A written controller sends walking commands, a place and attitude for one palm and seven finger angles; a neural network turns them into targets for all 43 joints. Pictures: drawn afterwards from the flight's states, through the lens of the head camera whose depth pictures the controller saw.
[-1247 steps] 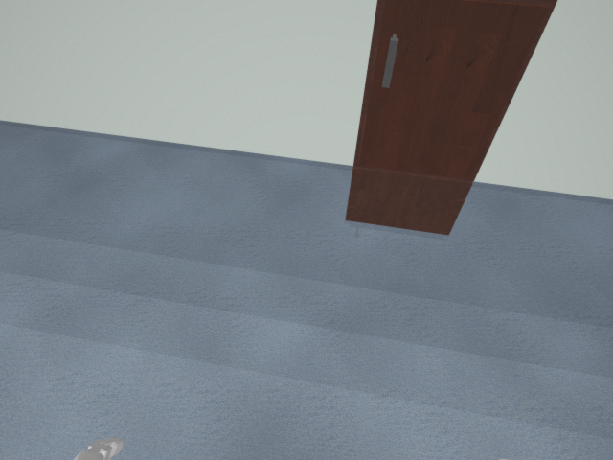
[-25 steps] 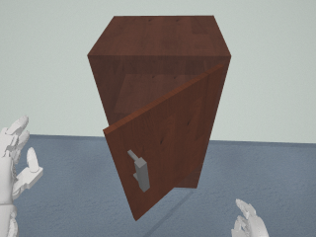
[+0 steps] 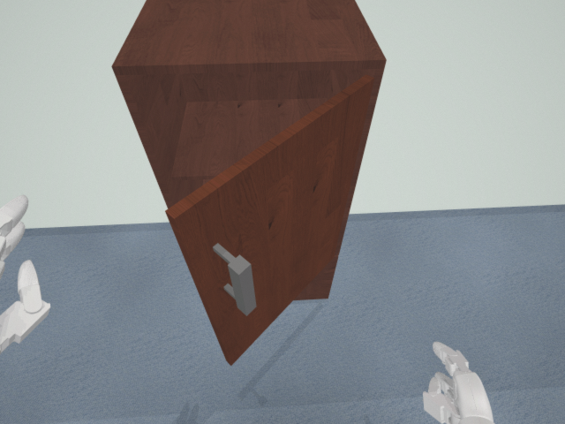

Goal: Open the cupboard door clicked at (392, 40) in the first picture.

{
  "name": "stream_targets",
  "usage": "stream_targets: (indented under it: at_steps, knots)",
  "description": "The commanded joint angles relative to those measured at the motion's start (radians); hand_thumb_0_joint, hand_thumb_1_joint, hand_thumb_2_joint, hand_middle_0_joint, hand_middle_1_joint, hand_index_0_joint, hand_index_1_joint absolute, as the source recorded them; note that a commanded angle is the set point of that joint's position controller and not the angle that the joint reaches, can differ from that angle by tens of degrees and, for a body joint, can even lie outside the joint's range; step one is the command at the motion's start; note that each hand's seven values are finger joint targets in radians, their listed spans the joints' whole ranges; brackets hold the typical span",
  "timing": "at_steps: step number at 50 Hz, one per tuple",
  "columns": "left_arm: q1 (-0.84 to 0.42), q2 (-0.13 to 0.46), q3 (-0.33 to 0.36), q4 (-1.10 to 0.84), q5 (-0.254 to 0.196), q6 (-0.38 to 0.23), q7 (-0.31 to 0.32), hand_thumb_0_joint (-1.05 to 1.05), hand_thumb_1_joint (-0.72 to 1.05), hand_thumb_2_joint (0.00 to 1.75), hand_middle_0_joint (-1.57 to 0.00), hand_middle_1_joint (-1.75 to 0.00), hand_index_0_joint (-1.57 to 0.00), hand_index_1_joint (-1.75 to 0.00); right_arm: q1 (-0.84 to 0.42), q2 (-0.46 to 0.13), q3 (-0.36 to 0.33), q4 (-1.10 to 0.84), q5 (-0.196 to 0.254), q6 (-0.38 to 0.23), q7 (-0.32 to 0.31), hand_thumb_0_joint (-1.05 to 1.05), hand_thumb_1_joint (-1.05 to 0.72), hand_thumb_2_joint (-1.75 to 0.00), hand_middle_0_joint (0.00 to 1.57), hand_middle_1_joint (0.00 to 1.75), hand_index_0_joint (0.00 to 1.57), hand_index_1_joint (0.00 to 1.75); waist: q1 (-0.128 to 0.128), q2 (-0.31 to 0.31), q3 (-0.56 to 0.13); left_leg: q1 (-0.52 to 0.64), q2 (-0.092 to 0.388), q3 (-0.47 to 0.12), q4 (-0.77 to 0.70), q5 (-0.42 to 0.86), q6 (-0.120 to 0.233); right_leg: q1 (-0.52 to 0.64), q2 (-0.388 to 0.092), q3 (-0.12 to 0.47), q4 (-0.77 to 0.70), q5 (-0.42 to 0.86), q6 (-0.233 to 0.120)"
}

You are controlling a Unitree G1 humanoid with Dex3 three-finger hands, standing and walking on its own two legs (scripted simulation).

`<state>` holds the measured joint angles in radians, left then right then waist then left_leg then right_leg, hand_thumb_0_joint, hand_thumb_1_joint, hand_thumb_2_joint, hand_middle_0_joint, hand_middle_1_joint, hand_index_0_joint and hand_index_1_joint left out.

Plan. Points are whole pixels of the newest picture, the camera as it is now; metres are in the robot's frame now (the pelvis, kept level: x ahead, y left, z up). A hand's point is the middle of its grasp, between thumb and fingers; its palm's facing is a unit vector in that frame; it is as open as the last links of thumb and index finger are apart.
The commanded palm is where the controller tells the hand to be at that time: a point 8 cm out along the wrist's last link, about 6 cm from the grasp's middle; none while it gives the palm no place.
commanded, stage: step back with the hand held close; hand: left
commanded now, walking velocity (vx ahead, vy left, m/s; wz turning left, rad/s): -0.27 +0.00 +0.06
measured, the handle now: (234, 279) +0.33 +0.10 -0.01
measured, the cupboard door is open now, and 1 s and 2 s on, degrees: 44 44 44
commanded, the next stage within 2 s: stop stepping back and stand still in 0.92 s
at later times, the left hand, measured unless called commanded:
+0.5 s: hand out of the picture +0.10 +0.28 +0.16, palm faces +0.49 -0.76 -0.42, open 7.4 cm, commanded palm +0.03 +0.32 +0.17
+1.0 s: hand out of the picture +0.05 +0.23 +0.17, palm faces +0.29 -0.82 -0.49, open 7.4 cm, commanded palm -0.03 +0.27 +0.17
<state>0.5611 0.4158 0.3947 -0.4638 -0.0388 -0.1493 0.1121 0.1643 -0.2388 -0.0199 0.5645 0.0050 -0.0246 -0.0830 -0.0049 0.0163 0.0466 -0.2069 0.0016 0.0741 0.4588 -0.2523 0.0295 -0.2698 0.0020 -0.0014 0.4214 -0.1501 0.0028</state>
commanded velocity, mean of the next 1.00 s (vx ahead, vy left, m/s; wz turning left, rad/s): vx -0.35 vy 0.00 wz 0.04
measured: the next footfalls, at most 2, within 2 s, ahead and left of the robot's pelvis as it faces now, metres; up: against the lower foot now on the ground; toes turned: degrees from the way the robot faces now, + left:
right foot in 0.78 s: -0.22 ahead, -0.13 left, +0.00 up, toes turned -1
left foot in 0.92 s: -0.07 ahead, +0.07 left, +0.00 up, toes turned -1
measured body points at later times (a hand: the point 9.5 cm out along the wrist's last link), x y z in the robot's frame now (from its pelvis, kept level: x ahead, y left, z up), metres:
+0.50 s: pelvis -0.09 +0.01 -0.02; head -0.08 +0.03 +0.43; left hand +0.07 +0.32 +0.18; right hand +0.08 -0.22 -0.10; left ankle +0.00 +0.10 -0.74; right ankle +0.02 -0.12 -0.74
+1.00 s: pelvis -0.19 -0.02 +0.00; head -0.15 +0.02 +0.44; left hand +0.02 +0.27 +0.20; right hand -0.01 -0.26 -0.07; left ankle -0.11 +0.07 -0.74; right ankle -0.25 -0.13 -0.70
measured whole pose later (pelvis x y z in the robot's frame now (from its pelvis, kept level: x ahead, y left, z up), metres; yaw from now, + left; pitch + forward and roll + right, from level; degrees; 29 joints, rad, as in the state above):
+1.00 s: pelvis -0.19 -0.02 +0.00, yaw -3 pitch +1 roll -1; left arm 0.50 0.52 0.47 -0.57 -0.06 -0.22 0.11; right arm 0.12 -0.18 0.02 0.62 -0.01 -0.13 -0.06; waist -0.01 -0.07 0.07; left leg -0.36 0.00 0.05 0.45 -0.11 0.05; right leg -0.34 0.06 0.03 0.87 -0.53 0.01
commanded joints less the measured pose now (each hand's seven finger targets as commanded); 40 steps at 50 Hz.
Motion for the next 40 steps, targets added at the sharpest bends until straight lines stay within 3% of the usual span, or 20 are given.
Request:
stream_targets:
  at_steps: [1,4,11,14,16,18,21,23,25,26,28,29,31,33,35,36,37,38,39,40]
  knots:
    - [0.010,0.184,0.178,-0.226,0.004,-0.074,0.042,0.00,0.90,0.90,-0.20,-0.30,-0.20,-0.30,-0.093,-0.107,-0.038,-0.182,-0.001,-0.043,-0.010,0.00,-0.90,-0.90,0.20,0.30,0.20,0.30,0.022,0.055,-0.212,-0.082,0.082,-0.094,-0.072,0.276,0.001,0.191,-0.051,0.058,0.065,0.351,-0.008]
    - [0.001,0.163,0.165,-0.230,0.015,-0.076,0.048,0.00,0.90,0.90,-0.20,-0.30,-0.20,-0.30,-0.086,-0.114,-0.039,-0.187,-0.007,-0.050,-0.013,0.00,-0.90,-0.90,0.20,0.30,0.20,0.30,0.021,0.070,-0.161,-0.195,0.107,-0.124,-0.117,0.143,0.020,0.206,-0.028,0.049,0.107,0.241,0.002]
    - [-0.096,0.107,0.143,-0.244,0.072,-0.085,0.084,0.00,0.90,0.90,-0.20,-0.30,-0.20,-0.30,-0.033,-0.127,-0.050,-0.177,-0.049,-0.079,-0.028,0.00,-0.90,-0.90,0.20,0.30,0.20,0.30,-0.002,0.156,-0.058,-0.552,0.195,-0.225,-0.225,-0.409,0.085,0.277,0.023,0.020,0.317,-0.032,0.004]
    - [-0.105,0.118,0.143,-0.254,0.067,-0.098,0.092,0.00,0.90,0.90,-0.20,-0.30,-0.20,-0.30,-0.013,-0.114,-0.048,-0.167,-0.050,-0.093,-0.030,0.00,-0.90,-0.90,0.20,0.30,0.20,0.30,-0.017,0.044,-0.062,-0.457,0.117,-0.192,-0.075,-0.364,0.061,0.158,-0.026,0.113,0.189,0.020,-0.028]
    - [-0.135,0.150,0.156,-0.262,0.047,-0.112,0.078,0.00,0.90,0.90,-0.20,-0.30,-0.20,-0.30,-0.013,-0.108,-0.047,-0.163,-0.021,-0.103,-0.016,0.00,-0.90,-0.90,0.20,0.30,0.20,0.30,-0.020,-0.080,-0.095,-0.280,0.040,-0.128,0.065,-0.279,0.023,-0.009,-0.116,0.236,0.016,-0.037,-0.062]
    - [-0.149,0.156,0.148,-0.271,0.033,-0.120,0.074,0.00,0.90,0.90,-0.20,-0.30,-0.20,-0.30,-0.016,-0.099,-0.047,-0.143,-0.012,-0.107,-0.006,0.00,-0.90,-0.90,0.20,0.30,0.20,0.30,-0.020,-0.113,-0.109,-0.142,0.002,-0.101,0.198,-0.200,-0.002,-0.145,-0.185,0.296,-0.086,-0.160,-0.107]
    - [-0.123,0.169,0.152,-0.268,0.024,-0.129,0.076,0.00,0.90,0.90,-0.20,-0.30,-0.20,-0.30,-0.029,-0.092,-0.030,-0.128,-0.007,-0.111,0.000,0.00,-0.90,-0.90,0.20,0.30,0.20,0.30,-0.014,-0.086,-0.103,-0.071,0.012,-0.111,0.144,-0.153,-0.002,-0.212,-0.167,0.212,-0.071,-0.206,-0.087]
    - [-0.098,0.176,0.169,-0.275,0.020,-0.133,0.074,0.00,0.90,0.90,-0.20,-0.30,-0.20,-0.30,-0.052,-0.112,-0.030,-0.139,-0.007,-0.113,-0.006,0.00,-0.90,-0.90,0.20,0.30,0.20,0.30,-0.008,0.065,-0.077,-0.206,0.097,-0.219,-0.073,-0.243,0.031,-0.124,-0.059,0.119,0.067,-0.210,-0.026]
    - [-0.094,0.165,0.201,-0.286,0.037,-0.147,0.073,0.00,0.90,0.90,-0.20,-0.30,-0.20,-0.30,-0.064,-0.121,-0.034,-0.146,-0.013,-0.125,-0.009,0.00,-0.90,-0.90,0.20,0.30,0.20,0.30,0.008,0.285,-0.112,-0.503,0.300,-0.435,-0.340,-0.529,0.119,0.157,0.072,0.014,0.472,-0.164,0.027]
    - [-0.114,0.177,0.213,-0.282,0.046,-0.151,0.074,0.00,0.90,0.90,-0.20,-0.30,-0.20,-0.30,-0.052,-0.108,-0.039,-0.139,-0.022,-0.133,-0.009,0.00,-0.90,-0.90,0.20,0.30,0.20,0.30,0.002,0.263,-0.115,-0.565,0.351,-0.471,-0.394,-0.544,0.154,0.190,0.087,0.031,0.656,-0.217,0.029]
    - [-0.100,0.182,0.211,-0.250,0.034,-0.150,0.075,0.00,0.90,0.90,-0.20,-0.30,-0.20,-0.30,-0.044,-0.092,-0.047,-0.123,-0.019,-0.146,0.000,0.00,-0.90,-0.90,0.20,0.30,0.20,0.30,0.002,0.133,-0.119,-0.440,0.347,-0.434,-0.310,-0.369,0.166,0.058,0.074,0.068,0.706,-0.283,0.017]
    - [-0.083,0.155,0.188,-0.233,0.027,-0.144,0.074,0.00,0.90,0.90,-0.20,-0.30,-0.20,-0.30,-0.055,-0.092,-0.047,-0.113,-0.017,-0.153,0.005,0.00,-0.90,-0.90,0.20,0.30,0.20,0.30,0.009,0.098,-0.109,-0.343,0.318,-0.370,-0.263,-0.285,0.154,-0.002,0.064,0.058,0.644,-0.307,0.013]
    - [-0.036,0.126,0.153,-0.216,0.010,-0.128,0.074,0.00,0.90,0.90,-0.20,-0.30,-0.20,-0.30,-0.052,-0.090,-0.047,-0.093,-0.015,-0.163,0.015,0.00,-0.90,-0.90,0.20,0.30,0.20,0.30,0.014,0.125,-0.123,-0.207,0.266,-0.292,-0.260,-0.212,0.111,-0.036,0.056,0.001,0.476,-0.352,0.002]
    - [-0.049,0.097,0.105,-0.244,0.001,-0.115,0.070,0.00,0.90,0.90,-0.20,-0.30,-0.20,-0.30,-0.057,-0.090,-0.038,-0.084,-0.017,-0.169,0.020,0.00,-0.90,-0.90,0.20,0.30,0.20,0.30,0.006,0.221,-0.125,-0.143,0.236,-0.251,-0.286,-0.193,0.075,-0.012,0.064,-0.034,0.316,-0.370,-0.006]
    - [-0.098,0.120,0.093,-0.272,-0.007,-0.119,0.061,0.00,0.90,0.90,-0.20,-0.30,-0.20,-0.30,-0.061,-0.097,-0.030,-0.063,-0.022,-0.172,0.027,0.00,-0.90,-0.90,0.20,0.30,0.20,0.30,0.011,0.228,-0.139,-0.093,0.209,-0.218,-0.277,-0.139,0.036,0.030,0.061,-0.049,0.087,-0.337,-0.020]
    - [-0.116,0.133,0.097,-0.278,-0.010,-0.127,0.056,0.00,0.90,0.90,-0.20,-0.30,-0.20,-0.30,-0.059,-0.094,-0.029,-0.055,-0.023,-0.168,0.030,0.00,-0.90,-0.90,0.20,0.30,0.20,0.30,0.011,0.182,-0.140,-0.052,0.186,-0.190,-0.207,-0.055,0.010,0.021,0.030,-0.025,-0.077,-0.247,-0.035]
    - [-0.127,0.169,0.113,-0.288,-0.008,-0.135,0.053,0.00,0.90,0.90,-0.20,-0.30,-0.20,-0.30,-0.050,-0.081,-0.030,-0.047,-0.019,-0.157,0.033,0.00,-0.90,-0.90,0.20,0.30,0.20,0.30,0.006,0.073,-0.172,0.021,0.143,-0.127,-0.070,0.052,-0.019,-0.022,-0.061,0.069,-0.171,-0.139,-0.070]
    - [-0.125,0.224,0.146,-0.310,-0.004,-0.139,0.055,0.00,0.90,0.90,-0.20,-0.30,-0.20,-0.30,-0.047,-0.059,-0.025,-0.041,-0.020,-0.142,0.031,0.00,-0.90,-0.90,0.20,0.30,0.20,0.30,0.003,-0.078,-0.220,0.042,0.085,-0.070,0.087,0.098,-0.042,-0.042,-0.180,0.196,-0.171,0.100,-0.103]
    - [-0.157,0.262,0.174,-0.321,-0.009,-0.148,0.057,0.00,0.90,0.90,-0.20,-0.30,-0.20,-0.30,-0.098,-0.057,-0.014,-0.062,-0.014,-0.142,0.022,0.00,-0.90,-0.90,0.20,0.30,0.20,0.30,0.025,-0.177,-0.203,-0.010,0.024,-0.032,0.229,-0.021,-0.054,-0.060,-0.256,0.220,-0.164,0.306,-0.108]
    - [-0.166,0.314,0.227,-0.318,0.002,-0.166,0.062,0.00,0.90,0.90,-0.20,-0.30,-0.20,-0.30,-0.117,-0.057,-0.004,-0.075,-0.023,-0.151,0.015,0.00,-0.90,-0.90,0.20,0.30,0.20,0.30,0.040,-0.162,-0.197,-0.106,0.021,-0.029,0.321,-0.102,-0.049,-0.009,-0.296,0.204,-0.118,0.532,-0.108]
